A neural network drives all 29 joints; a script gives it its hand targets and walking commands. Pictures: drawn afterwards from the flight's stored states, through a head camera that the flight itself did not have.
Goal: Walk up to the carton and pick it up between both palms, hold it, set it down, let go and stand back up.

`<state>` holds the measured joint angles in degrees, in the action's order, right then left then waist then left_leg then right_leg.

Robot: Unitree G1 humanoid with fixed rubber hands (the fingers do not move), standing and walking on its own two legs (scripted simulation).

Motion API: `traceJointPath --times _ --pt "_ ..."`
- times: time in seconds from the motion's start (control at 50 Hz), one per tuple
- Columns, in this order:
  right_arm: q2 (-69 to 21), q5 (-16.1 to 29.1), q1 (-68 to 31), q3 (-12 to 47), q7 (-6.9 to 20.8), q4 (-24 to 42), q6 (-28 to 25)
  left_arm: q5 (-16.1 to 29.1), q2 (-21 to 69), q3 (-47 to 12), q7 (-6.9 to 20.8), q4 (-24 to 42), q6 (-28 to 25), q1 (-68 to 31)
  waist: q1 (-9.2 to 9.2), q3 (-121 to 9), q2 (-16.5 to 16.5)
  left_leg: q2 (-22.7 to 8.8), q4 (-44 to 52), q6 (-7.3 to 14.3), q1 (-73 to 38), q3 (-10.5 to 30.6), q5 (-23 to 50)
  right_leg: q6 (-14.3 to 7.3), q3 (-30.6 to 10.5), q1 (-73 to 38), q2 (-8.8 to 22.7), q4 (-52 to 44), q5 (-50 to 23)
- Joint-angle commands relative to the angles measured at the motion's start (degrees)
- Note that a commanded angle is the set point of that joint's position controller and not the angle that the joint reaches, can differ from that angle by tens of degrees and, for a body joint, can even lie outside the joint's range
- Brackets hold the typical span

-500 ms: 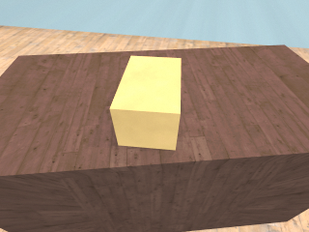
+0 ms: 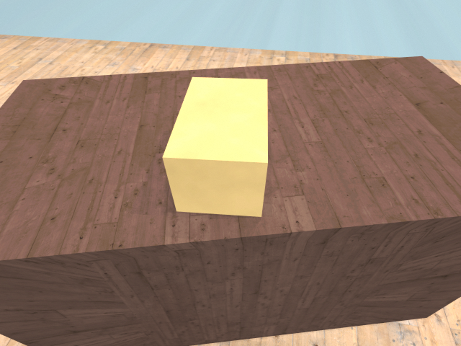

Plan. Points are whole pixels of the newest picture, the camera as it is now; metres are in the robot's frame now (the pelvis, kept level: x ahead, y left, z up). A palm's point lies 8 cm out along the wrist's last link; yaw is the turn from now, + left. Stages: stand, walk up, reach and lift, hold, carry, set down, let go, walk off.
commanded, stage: stand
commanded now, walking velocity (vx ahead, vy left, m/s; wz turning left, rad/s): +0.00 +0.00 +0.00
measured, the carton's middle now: (224, 141) +0.52 +0.05 +0.08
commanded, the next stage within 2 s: none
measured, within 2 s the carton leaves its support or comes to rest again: neither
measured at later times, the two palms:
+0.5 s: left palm out of the picture +0.08 +0.29 -0.11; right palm out of the picture +0.10 -0.31 -0.11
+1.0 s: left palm out of the picture +0.08 +0.30 -0.11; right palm out of the picture +0.08 -0.32 -0.11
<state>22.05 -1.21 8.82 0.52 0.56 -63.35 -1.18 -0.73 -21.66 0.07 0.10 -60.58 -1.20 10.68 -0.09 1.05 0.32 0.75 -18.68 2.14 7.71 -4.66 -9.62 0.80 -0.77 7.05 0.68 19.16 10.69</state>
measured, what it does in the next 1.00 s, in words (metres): stands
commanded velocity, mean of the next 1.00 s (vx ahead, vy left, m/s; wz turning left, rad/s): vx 0.00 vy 0.00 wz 0.00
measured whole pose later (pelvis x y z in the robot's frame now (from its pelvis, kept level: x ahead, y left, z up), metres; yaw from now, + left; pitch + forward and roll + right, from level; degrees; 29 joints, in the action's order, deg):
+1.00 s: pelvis +0.00 -0.01 +0.00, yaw +1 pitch -2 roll +0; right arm 21.6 -0.8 6.2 -0.2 -0.1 -64.1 -1.1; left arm -0.8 -21.6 0.7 -0.2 -62.9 -0.8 6.3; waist 0.4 1.9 0.0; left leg 0.3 -16.9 1.3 6.2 -3.1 -9.0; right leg 0.4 -0.4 4.8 0.1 16.3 9.7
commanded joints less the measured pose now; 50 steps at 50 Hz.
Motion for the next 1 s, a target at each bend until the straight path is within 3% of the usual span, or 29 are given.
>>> traceJointPath --times 0.0,0.04,0.06,0.1,0.16,0.18,0.22,0.24,0.28,0.36,0.38,0.4,0.42,0.46,0.48,0.52,0.56,0.6,0.62,0.64,0.68,0.7,0.72,0.74,0.8,0.82,0.84,0.92,0.98 --pt "11.1 0.3 -3.3 -2.4 -0.9 3.3 -1.6 0.2 -11.0 2.2 -0.1 2.7 -1.4 -0.8 -0.45 -2.0 -3.9 -8.7 3.5 0.9 -1.5 10.0 1.1 -3.0 -6.5 2.9 6.3 -3.1 -1.3" --pt "9.4 0.0 -4.6 -1.9 -1.0 3.5 -0.9 -0.5 -11.7 2.4 -0.6 3.2 -1.7 -2.4 -1.17 -0.3 0.6 -8.3 3.2 0.1 -0.7 9.1 2.7 -3.2 -6.6 3.2 6.9 -3.2 -3.1" --pt "12.2 0.5 -3.7 -2.1 -1.0 3.2 -1.3 0.0 -10.3 1.6 -0.1 3.6 -1.3 -3.4 0.09 -2.8 -1.7 -8.3 2.9 0.7 -3.2 9.8 3.9 -2.5 -6.4 2.4 6.4 -2.9 -5.0" --pt "12.3 -0.1 -5.2 -2.4 -0.6 3.9 -1.0 0.0 -11.4 1.9 -0.7 1.4 -1.1 -1.4 0.15 -2.8 1.9 -8.1 2.7 0.2 -4.7 8.8 4.4 -2.7 -6.4 3.7 6.3 -4.2 -3.3" --pt "12.0 0.1 -3.4 -2.5 -0.8 2.3 -1.1 0.2 -11.6 2.0 -0.5 0.9 -0.8 -0.9 0.01 -0.5 -4.2 -8.4 2.3 0.7 -2.7 10.0 1.6 -2.7 -5.7 3.6 6.7 -4.3 -3.2" --pt "11.5 0.5 -1.0 -2.2 -0.8 2.5 -1.1 0.4 -11.4 2.2 -0.5 2.0 -1.2 -1.6 0.83 -0.4 -0.3 -8.0 3.7 0.5 -2.3 9.7 2.9 -2.5 -7.0 3.3 6.8 -3.9 -2.7" --pt "11.4 0.3 -4.1 -1.8 -0.5 2.8 -1.4 0.6 -10.3 1.9 -0.7 2.9 -1.6 -1.8 -0.10 -2.2 -0.2 -8.2 1.8 0.8 -2.9 9.9 4.5 -2.3 -7.3 3.0 6.8 -5.1 -5.5" --pt "10.1 0.3 -4.8 -2.1 -0.8 2.9 -1.2 0.5 -11.0 2.1 -0.6 3.2 -1.9 -5.2 1.12 -3.1 -2.8 -8.8 2.5 0.4 -3.8 9.8 6.8 -2.3 -6.2 1.4 6.8 -4.6 -6.8" --pt "11.5 -0.3 -6.8 -2.6 -0.8 3.6 -1.0 0.3 -9.3 1.6 -0.8 2.7 -1.5 -3.2 -0.43 -4.1 -0.7 -8.3 2.1 0.7 -5.3 9.2 9.9 -2.2 -5.7 0.8 6.7 -3.3 -10.0" --pt "10.7 0.3 -1.0 -2.2 -1.3 2.1 -1.4 0.6 -9.3 1.5 -1.1 2.3 -1.1 -3.3 1.98 -3.6 3.5 -8.2 2.3 -0.2 -4.2 9.5 10.1 -2.3 -7.2 -0.8 7.3 -3.6 -12.4" --pt "9.4 0.2 -3.9 -1.8 -1.5 2.7 -0.9 0.4 -11.5 2.2 -1.3 2.2 -1.0 -4.0 0.19 -2.7 -0.5 -9.2 2.4 0.1 -2.9 9.2 11.2 -3.0 -6.3 -0.5 7.6 -2.9 -10.5" --pt "11.6 -0.3 -4.2 -2.5 -1.4 3.3 -0.6 0.4 -11.9 2.9 -1.0 1.7 -1.0 -3.1 -0.51 -4.7 2.4 -8.3 2.4 0.2 -4.5 8.4 11.3 -2.6 -6.2 -2.3 6.7 -4.2 -9.6" --pt "10.1 0.2 -4.5 -2.2 -1.2 2.7 -0.8 0.0 -11.2 2.2 -1.5 1.2 -1.1 -3.5 0.92 -2.4 -0.8 -8.7 3.0 -0.3 -5.9 9.9 12.6 -2.3 -4.6 1.1 6.0 -4.6 -10.7" --pt "10.9 0.3 -6.2 -2.5 -1.1 3.1 -1.6 0.1 -10.1 2.3 -1.1 1.6 -1.1 -2.9 -0.83 -4.8 -0.1 -9.1 1.4 0.1 -4.1 8.6 12.0 -2.2 -5.4 -2.0 6.9 -4.3 -11.6" --pt "9.5 0.7 -5.1 -2.1 -1.3 3.2 -1.3 0.1 -11.8 2.6 -0.9 1.1 -1.0 -5.2 0.32 -4.5 1.0 -8.3 2.9 -0.7 -5.8 8.7 11.8 -2.4 -5.6 -0.7 6.7 -3.5 -9.6" --pt "11.4 0.2 -4.5 -3.2 -1.2 3.0 -1.5 0.1 -11.4 2.6 -1.1 2.6 -1.2 -6.3 -0.32 -4.1 -1.6 -8.5 3.5 0.1 -5.0 9.4 11.0 -2.1 -5.4 -1.3 6.4 -4.0 -9.7" --pt "10.3 0.2 -5.3 -2.5 -0.8 3.6 -1.4 0.6 -11.4 2.6 -0.9 1.4 -1.4 -3.0 -0.72 -2.1 1.2 -8.7 2.2 -0.2 -4.4 8.4 12.8 -2.3 -6.1 -0.5 7.2 -3.8 -10.3" --pt "10.0 0.5 -3.7 -3.1 -1.3 3.0 -1.5 -0.1 -10.7 2.0 -1.0 1.1 -0.8 -5.6 0.98 -3.0 -2.2 -8.9 1.9 0.1 -5.8 8.7 12.4 -2.4 -5.3 0.7 7.2 -3.7 -12.9" --pt "11.1 0.2 -5.8 -2.8 -1.6 2.9 -1.1 0.4 -9.8 2.3 -0.7 1.8 -0.9 -4.2 -1.17 -4.0 1.9 -8.6 1.3 0.2 -3.1 7.9 12.4 -1.9 -6.1 -2.7 7.1 -5.1 -11.7" --pt "9.7 0.6 -4.7 -2.3 -1.0 3.5 -1.1 0.4 -11.7 2.4 -0.8 1.4 -0.9 -4.4 0.98 -6.1 -1.4 -8.8 2.5 -0.2 -5.7 9.2 11.6 -2.5 -5.8 -2.3 7.3 -3.7 -11.4" --pt "9.5 0.5 -4.3 -3.0 -1.6 2.7 -1.0 -0.1 -11.5 2.5 -1.0 2.2 -1.2 -6.9 0.19 -1.9 -5.0 -8.8 3.7 0.4 -3.8 9.6 10.1 -1.9 -5.6 -0.6 6.9 -4.3 -9.1" --pt "12.1 0.0 -6.9 -3.1 -2.0 2.9 -0.8 0.4 -11.0 2.5 -1.3 1.3 -0.8 -5.8 -0.51 -3.9 0.0 -9.0 1.7 0.4 -4.8 9.1 13.1 -2.1 -6.6 -1.0 6.6 -5.0 -10.8" --pt "10.3 0.4 -4.5 -2.5 -1.9 2.7 -0.4 -0.2 -11.6 2.3 -1.1 2.0 -1.3 -7.1 0.72 -4.8 -3.1 -8.7 2.2 -0.8 -5.7 8.7 13.9 -2.0 -4.8 -0.9 6.8 -4.2 -12.3" --pt "11.4 0.5 -5.4 -2.4 -1.7 2.9 -0.9 0.4 -9.4 2.4 -1.1 2.6 -1.4 -7.4 -0.42 -4.0 0.4 -9.0 1.2 0.4 -3.7 8.7 12.2 -2.3 -6.7 -2.8 7.5 -5.0 -12.1" --pt "10.8 0.3 -5.8 -3.0 -1.4 3.2 -0.8 0.6 -12.9 3.5 -0.9 1.1 -1.2 -6.2 0.16 -5.5 -0.3 -8.8 3.3 -0.7 -4.6 9.0 10.4 -2.5 -6.3 -2.7 6.4 -5.0 -9.0" --pt "10.8 0.0 -7.3 -2.5 -1.3 2.7 -0.4 -0.2 -11.7 2.8 -0.8 1.7 -0.9 -8.7 -0.55 -3.3 0.9 -8.4 3.9 -0.9 -3.6 7.9 8.5 -2.2 -5.2 -1.1 6.7 -4.8 -6.7" --pt "11.7 0.1 -4.7 -2.9 -1.3 2.2 -0.9 -0.2 -12.6 3.5 -1.2 1.3 -0.7 -6.4 0.77 1.4 3.2 -8.2 4.5 -1.0 -1.8 9.4 5.8 -2.1 -5.6 0.1 5.9 -6.0 -4.9" --pt "11.3 0.3 -4.9 -3.3 -1.7 2.2 -1.1 -0.6 -11.5 3.2 -1.0 0.3 -0.7 -6.4 0.83 0.8 -4.1 -9.6 4.8 0.2 -2.9 10.6 2.7 -2.1 -4.8 1.5 6.1 -5.8 -3.5" --pt "9.4 0.4 -5.7 -2.1 -1.0 2.2 -0.8 0.1 -11.6 3.2 -1.1 1.0 -1.3 -6.3 -0.25 -4.3 4.5 -8.6 4.6 -0.3 -3.9 9.0 3.7 -2.5 -6.9 -1.2 6.5 -5.7 -3.6"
